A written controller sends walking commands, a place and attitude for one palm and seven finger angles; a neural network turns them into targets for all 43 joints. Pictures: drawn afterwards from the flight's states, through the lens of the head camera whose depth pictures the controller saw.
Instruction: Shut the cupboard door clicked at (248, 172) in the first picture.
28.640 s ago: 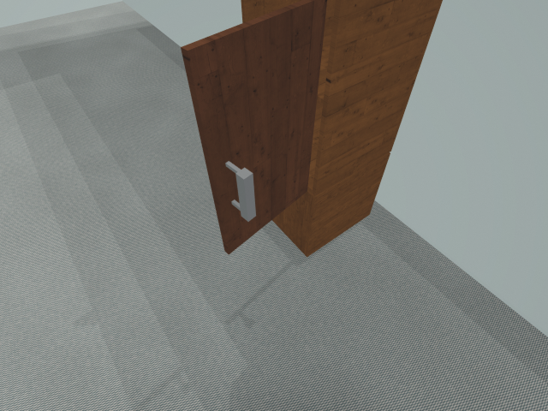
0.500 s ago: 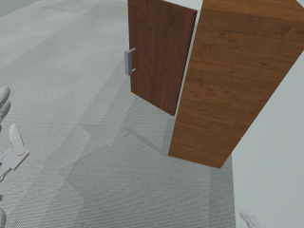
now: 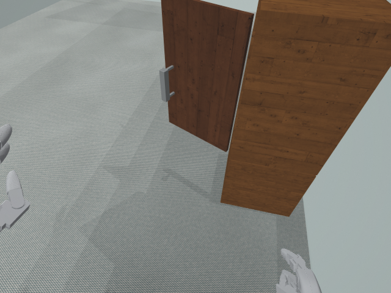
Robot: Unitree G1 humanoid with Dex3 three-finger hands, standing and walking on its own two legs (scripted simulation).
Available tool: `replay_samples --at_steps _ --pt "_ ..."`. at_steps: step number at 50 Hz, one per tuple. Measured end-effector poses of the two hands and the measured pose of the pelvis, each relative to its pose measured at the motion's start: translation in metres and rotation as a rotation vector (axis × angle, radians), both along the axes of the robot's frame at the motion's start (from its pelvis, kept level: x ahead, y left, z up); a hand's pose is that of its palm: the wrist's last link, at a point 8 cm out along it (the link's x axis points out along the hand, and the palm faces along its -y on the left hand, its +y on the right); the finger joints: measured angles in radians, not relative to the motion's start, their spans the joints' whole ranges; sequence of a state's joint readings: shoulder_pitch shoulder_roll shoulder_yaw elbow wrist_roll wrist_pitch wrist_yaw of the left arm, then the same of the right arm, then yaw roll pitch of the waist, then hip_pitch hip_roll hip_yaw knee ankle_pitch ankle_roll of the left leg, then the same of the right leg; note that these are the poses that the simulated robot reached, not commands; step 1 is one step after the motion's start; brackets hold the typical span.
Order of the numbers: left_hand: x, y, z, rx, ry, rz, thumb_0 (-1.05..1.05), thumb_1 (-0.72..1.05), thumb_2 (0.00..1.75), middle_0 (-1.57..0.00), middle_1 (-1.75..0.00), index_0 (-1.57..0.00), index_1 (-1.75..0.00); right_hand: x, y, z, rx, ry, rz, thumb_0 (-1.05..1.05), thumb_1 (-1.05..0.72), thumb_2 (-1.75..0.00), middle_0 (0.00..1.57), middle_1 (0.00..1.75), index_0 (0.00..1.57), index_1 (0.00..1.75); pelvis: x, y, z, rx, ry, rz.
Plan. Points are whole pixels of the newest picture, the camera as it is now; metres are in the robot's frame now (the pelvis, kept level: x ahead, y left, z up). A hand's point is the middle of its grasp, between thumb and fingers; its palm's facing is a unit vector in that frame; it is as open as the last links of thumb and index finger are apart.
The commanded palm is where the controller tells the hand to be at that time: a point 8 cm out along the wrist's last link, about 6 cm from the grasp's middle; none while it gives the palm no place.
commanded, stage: let the arm hang, fingers relaxed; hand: left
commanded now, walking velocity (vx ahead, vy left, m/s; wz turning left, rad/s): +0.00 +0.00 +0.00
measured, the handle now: (168, 83) +0.94 +0.17 -0.08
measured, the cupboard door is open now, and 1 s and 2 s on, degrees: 66 66 66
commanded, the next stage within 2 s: look to check the result in 1.08 s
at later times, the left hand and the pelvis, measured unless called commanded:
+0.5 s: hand out of the picture -0.09 +0.21 -0.17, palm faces +0.05 -0.98 -0.20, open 7.2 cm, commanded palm none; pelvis -0.04 +0.02 +0.00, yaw +2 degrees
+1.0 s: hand out of the picture -0.03 +0.18 -0.17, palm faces +0.03 -0.99 -0.16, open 7.3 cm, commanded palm none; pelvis -0.04 +0.02 +0.01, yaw +0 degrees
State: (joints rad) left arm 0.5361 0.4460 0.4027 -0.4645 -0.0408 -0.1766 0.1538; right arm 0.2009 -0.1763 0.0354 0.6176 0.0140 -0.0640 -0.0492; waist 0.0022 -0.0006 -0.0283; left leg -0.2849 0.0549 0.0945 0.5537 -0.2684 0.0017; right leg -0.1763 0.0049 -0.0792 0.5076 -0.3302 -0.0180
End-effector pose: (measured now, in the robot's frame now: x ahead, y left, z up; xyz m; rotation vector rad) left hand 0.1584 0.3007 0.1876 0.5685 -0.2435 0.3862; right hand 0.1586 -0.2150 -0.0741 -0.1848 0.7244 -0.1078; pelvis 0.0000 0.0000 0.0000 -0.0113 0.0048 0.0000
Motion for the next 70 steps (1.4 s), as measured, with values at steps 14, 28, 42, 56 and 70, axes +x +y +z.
replay_samples --at_steps 14,28,42,56,70 --pt "-0.137 -0.065 -0.324 -0.608 1.338 0.105 0.01 0.93 0.89 -0.20 -0.30 -0.20 -0.30 -0.121 -0.033 -0.040 -0.091 0.413 -0.023 0.01 -0.91 -0.90 0.20 0.30 0.20 0.30 -0.037 0.012 -0.005 0.008 -0.014 0.021" --pt "-0.264 -0.041 -0.321 -0.644 1.645 0.360 0.00 0.94 0.89 -0.20 -0.30 -0.20 -0.30 -0.223 0.002 -0.060 0.000 0.727 -0.106 0.01 -0.91 -0.90 0.20 0.30 0.20 0.30 -0.042 0.019 0.005 -0.010 -0.028 0.024" --pt "-0.217 -0.053 -0.325 -0.638 1.533 0.276 0.00 0.91 0.90 -0.19 -0.30 -0.20 -0.30 -0.200 0.015 -0.066 0.046 0.639 -0.115 0.01 -0.92 -0.90 0.20 0.30 0.20 0.30 -0.041 0.020 0.006 0.002 -0.038 0.006" --pt "-0.199 -0.067 -0.328 -0.659 1.541 0.244 0.01 0.92 0.90 -0.20 -0.30 -0.20 -0.30 -0.206 0.010 -0.061 0.032 0.684 -0.136 0.00 -0.91 -0.90 0.20 0.30 0.20 0.30 -0.031 0.016 0.008 0.005 -0.031 0.008" --pt "-0.202 -0.060 -0.323 -0.635 1.572 0.298 0.00 0.91 0.90 -0.19 -0.30 -0.20 -0.30 -0.184 0.004 -0.064 0.039 0.674 -0.119 0.00 -0.91 -0.90 0.20 0.30 0.20 0.30 -0.021 0.011 0.009 0.008 -0.032 0.007"
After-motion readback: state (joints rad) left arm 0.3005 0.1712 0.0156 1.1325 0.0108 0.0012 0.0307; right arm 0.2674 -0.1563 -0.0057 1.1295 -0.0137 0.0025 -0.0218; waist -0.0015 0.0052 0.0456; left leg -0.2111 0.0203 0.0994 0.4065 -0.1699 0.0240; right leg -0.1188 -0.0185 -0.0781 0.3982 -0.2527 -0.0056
